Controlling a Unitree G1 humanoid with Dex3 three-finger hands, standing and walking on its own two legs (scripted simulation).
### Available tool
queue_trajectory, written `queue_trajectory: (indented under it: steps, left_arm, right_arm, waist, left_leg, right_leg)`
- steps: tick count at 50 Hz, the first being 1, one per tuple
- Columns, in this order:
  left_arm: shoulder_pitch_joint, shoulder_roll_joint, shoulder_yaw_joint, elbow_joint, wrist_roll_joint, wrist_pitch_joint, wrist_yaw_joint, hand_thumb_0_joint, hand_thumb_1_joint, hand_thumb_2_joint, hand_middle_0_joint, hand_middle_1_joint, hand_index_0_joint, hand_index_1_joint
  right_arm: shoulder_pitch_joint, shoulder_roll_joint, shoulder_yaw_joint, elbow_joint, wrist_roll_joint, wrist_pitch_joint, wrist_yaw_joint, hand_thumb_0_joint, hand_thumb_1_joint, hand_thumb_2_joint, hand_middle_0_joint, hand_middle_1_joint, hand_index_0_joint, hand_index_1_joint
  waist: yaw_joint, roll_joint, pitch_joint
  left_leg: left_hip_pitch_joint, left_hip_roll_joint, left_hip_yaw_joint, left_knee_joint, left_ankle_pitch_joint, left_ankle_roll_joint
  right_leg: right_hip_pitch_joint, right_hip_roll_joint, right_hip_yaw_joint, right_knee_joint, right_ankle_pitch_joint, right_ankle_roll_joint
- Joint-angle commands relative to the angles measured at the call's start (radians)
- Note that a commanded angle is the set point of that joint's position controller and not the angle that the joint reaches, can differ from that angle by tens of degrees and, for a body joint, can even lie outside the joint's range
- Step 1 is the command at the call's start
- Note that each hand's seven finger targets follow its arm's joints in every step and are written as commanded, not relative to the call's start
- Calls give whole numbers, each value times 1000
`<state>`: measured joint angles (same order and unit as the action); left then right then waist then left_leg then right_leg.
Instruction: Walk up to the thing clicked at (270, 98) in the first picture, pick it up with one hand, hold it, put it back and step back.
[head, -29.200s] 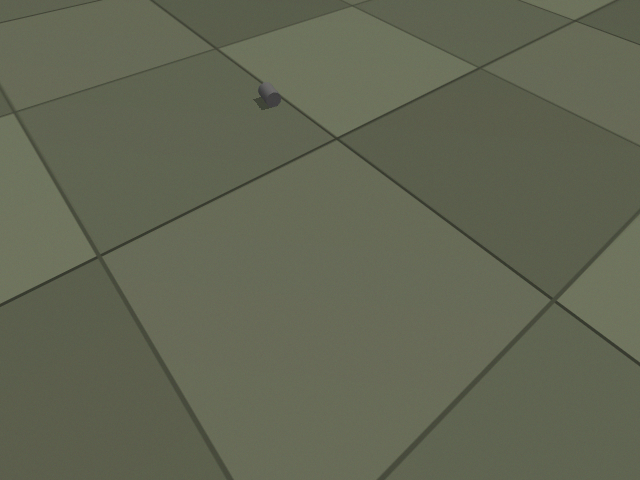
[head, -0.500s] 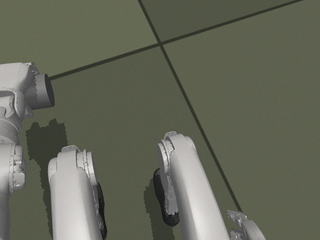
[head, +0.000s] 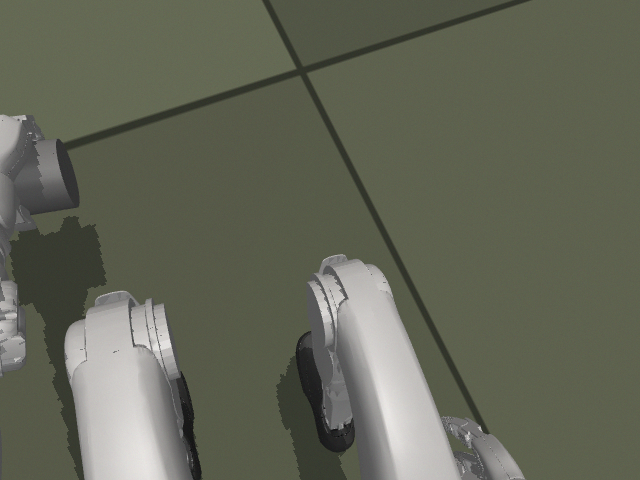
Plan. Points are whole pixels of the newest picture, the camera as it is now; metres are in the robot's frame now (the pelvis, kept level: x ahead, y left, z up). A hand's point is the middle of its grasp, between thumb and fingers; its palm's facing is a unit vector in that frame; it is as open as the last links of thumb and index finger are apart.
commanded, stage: lower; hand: left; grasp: from above
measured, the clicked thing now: (13, 181) +0.48 +0.30 -0.19
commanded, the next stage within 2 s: rest in 0.24 s
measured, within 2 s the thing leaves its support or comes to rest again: neither
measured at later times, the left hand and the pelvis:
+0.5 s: hand (30, 191) +0.47 +0.29 -0.22, palm faces -0.46 -0.10 -0.88, open 11.4 cm; pelvis +0.01 +0.00 -0.02, yaw -2 degrees
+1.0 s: hand (42, 194) +0.48 +0.29 -0.25, palm faces -0.45 -0.12 -0.89, open 11.3 cm; pelvis +0.01 +0.00 -0.03, yaw -4 degrees
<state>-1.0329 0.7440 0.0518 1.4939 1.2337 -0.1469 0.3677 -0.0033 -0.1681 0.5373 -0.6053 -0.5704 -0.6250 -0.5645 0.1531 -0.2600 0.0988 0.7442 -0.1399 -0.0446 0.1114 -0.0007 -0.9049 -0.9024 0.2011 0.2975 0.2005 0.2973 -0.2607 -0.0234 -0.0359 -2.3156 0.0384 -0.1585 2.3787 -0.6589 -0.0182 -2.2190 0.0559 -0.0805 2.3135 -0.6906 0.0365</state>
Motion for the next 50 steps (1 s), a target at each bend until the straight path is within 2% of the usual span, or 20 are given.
queue_trajectory:
  steps: [1,4,13,17,19,21,24,28,30,32,34,35,38,40,42,43,44,45,49,50]
  left_arm:
    - [-348,229,7,-104,-13,-6,41,0,625,892,-1021,-720,-1013,-728]
    - [-355,270,27,-142,-2,-19,49,0,642,876,-1024,-732,-1023,-733]
    - [-327,306,56,-123,20,-31,99,0,677,937,-1045,-791,-1044,-791]
    - [-340,320,65,-152,10,-30,112,0,696,911,-1043,-794,-1048,-787]
    - [-314,305,55,-105,12,-21,113,0,661,907,-1018,-758,-1022,-753]
    - [-313,301,51,-75,11,-20,114,0,648,952,-1015,-774,-1014,-775]
    - [-313,334,69,-93,10,-24,124,0,642,918,-1002,-764,-1005,-760]
    - [-317,314,50,-65,15,-31,130,0,640,937,-1006,-773,-1007,-772]
    - [-303,341,66,-56,19,-32,142,0,651,937,-1011,-772,-1012,-769]
    - [-312,348,75,-71,21,-33,151,0,671,949,-1030,-767,-1029,-767]
    - [-294,355,83,-48,16,-31,163,0,673,948,-1027,-777,-1028,-775]
    - [-299,341,75,-41,18,-31,165,0,682,941,-1029,-784,-1032,-779]
    - [-315,361,75,-31,15,-32,174,0,680,934,-1027,-772,-1030,-767]
    - [-291,374,84,-26,16,-30,184,0,679,940,-1039,-758,-1037,-759]
    - [-304,353,65,-4,17,-28,184,0,700,935,-1048,-767,-1050,-765]
    - [-324,377,79,-34,14,-32,187,0,703,947,-1061,-754,-1057,-758]
    - [-300,386,85,-28,12,-30,187,0,707,926,-1067,-735,-1063,-738]
    - [-303,383,81,-20,12,-31,187,0,717,900,-1058,-747,-1063,-741]
    - [-301,395,83,-5,11,-34,197,0,729,878,-1058,-752,-1068,-741]
    - [-278,378,71,33,11,-31,198,0,735,895,-1070,-748,-1076,-741]
  right_arm:
    - [201,-256,-67,-8,0,-12,-10,0,-901,-898,200,300,200,300]
    - [200,-258,-58,-12,-6,-16,-7,0,-902,-898,200,300,200,300]
    - [205,-267,-40,-13,-27,-25,6,0,-905,-899,200,300,200,300]
    - [201,-276,-34,-16,-32,-30,10,0,-903,-898,200,300,200,300]
    - [192,-276,-32,-14,-35,-30,13,0,-896,-895,201,300,200,300]
    - [199,-281,-29,-16,-37,-35,18,0,-894,-894,201,300,200,300]
    - [198,-287,-20,-20,-43,-40,21,0,-893,-894,201,300,200,300]
    - [187,-293,-13,-22,-42,-48,26,0,-896,-895,201,300,200,300]
    - [186,-296,-8,-25,-43,-51,28,0,-894,-895,201,300,200,300]
    - [197,-299,-5,-22,-52,-56,32,0,-894,-895,201,300,200,300]
    - [181,-301,1,-26,-52,-60,35,0,-894,-895,201,300,200,300]
    - [186,-299,5,-25,-58,-63,38,0,-895,-895,201,300,200,300]
    - [182,-306,9,-25,-60,-69,42,0,-894,-895,201,300,200,300]
    - [175,-305,15,-26,-61,-72,43,0,-896,-896,201,300,200,300]
    - [177,-307,15,-23,-66,-82,50,0,-897,-896,200,300,200,300]
    - [186,-315,16,-26,-68,-85,51,0,-897,-897,200,300,200,300]
    - [179,-317,18,-29,-68,-85,51,0,-897,-897,200,300,200,300]
    - [176,-324,20,-32,-67,-89,51,0,-898,-897,200,300,200,300]
    - [165,-324,32,-36,-72,-91,56,0,-897,-897,200,300,200,300]
    - [160,-321,35,-39,-75,-94,60,0,-898,-897,200,300,200,300]
  waist:
    - [-21,294,-614]
    - [-9,344,-659]
    - [-26,362,-666]
    - [-26,380,-683]
    - [-28,378,-673]
    - [-51,344,-618]
    - [-37,371,-640]
    - [-61,378,-607]
    - [-48,393,-616]
    - [-61,383,-628]
    - [-51,411,-611]
    - [-65,408,-602]
    - [-75,376,-591]
    - [-59,400,-609]
    - [-85,394,-567]
    - [-91,395,-581]
    - [-75,394,-603]
    - [-85,398,-584]
    - [-83,409,-591]
    - [-92,388,-554]
  left_leg:
    - [481,-11,94,-217,109,42]
    - [507,-12,98,-203,147,37]
    - [492,-5,93,-153,179,37]
    - [498,-3,86,-143,186,37]
    - [494,-2,81,-141,181,35]
    - [457,-2,75,-132,159,40]
    - [469,0,72,-131,161,37]
    - [480,0,58,-129,167,32]
    - [491,1,57,-130,180,30]
    - [497,4,59,-116,201,33]
    - [494,3,59,-120,201,29]
    - [497,6,57,-117,200,29]
    - [455,9,53,-101,186,37]
    - [474,10,54,-104,197,33]
    - [471,13,50,-100,180,31]
    - [478,13,47,-97,199,32]
    - [487,14,47,-93,213,33]
    - [484,12,47,-91,217,30]
    - [471,16,41,-95,195,31]
    - [444,17,40,-95,175,33]
  right_leg:
    - [281,25,-99,-235,195,-69]
    - [312,25,-99,-214,226,-68]
    - [334,33,-107,-185,272,-59]
    - [328,35,-115,-179,278,-57]
    - [314,38,-118,-165,274,-60]
    - [306,41,-123,-172,261,-58]
    - [320,40,-129,-165,257,-59]
    - [278,44,-144,-149,258,-66]
    - [289,44,-144,-142,272,-65]
    - [320,47,-142,-147,299,-59]
    - [304,44,-145,-141,291,-63]
    - [305,47,-148,-141,294,-61]
    - [317,52,-146,-151,294,-56]
    - [334,52,-143,-143,300,-58]
    - [310,56,-150,-140,285,-59]
    - [327,55,-154,-142,304,-57]
    - [346,55,-151,-145,317,-54]
    - [331,52,-157,-141,315,-58]
    - [344,58,-159,-142,301,-56]
    - [338,59,-160,-142,285,-56]
